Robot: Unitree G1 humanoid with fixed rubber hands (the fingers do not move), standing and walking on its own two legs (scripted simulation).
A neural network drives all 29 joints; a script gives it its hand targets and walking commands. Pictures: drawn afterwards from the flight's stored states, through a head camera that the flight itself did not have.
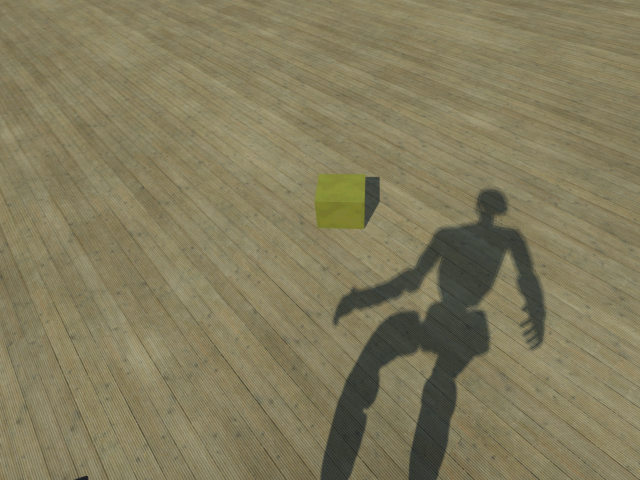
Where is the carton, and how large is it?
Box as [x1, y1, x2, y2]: [315, 174, 364, 228]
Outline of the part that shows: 319,174 315,195 317,227 363,228 364,174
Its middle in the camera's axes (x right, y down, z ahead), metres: +0.08 -0.15 +1.69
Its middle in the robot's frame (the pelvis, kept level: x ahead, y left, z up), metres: +1.30 -0.03 -0.69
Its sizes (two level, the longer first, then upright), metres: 0.203 0.177 0.157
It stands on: the floor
